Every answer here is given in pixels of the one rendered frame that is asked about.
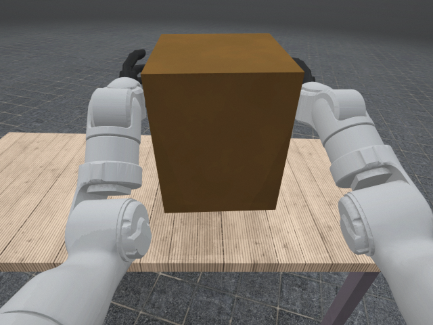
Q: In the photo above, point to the table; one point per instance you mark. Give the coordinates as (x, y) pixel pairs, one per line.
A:
(38, 179)

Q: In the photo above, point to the carton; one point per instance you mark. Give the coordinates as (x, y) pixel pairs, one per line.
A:
(221, 109)

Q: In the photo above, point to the robot left upper arm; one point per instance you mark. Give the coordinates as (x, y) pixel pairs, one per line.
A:
(103, 238)

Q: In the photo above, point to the robot right forearm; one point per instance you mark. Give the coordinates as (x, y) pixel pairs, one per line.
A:
(355, 149)

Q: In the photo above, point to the robot right hand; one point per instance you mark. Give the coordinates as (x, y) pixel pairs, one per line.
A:
(307, 75)

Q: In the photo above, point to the robot left forearm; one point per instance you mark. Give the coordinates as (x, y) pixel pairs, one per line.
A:
(113, 137)

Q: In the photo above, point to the robot left hand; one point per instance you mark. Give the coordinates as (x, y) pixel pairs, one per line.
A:
(129, 69)

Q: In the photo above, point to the robot right upper arm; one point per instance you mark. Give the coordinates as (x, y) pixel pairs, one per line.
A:
(391, 224)

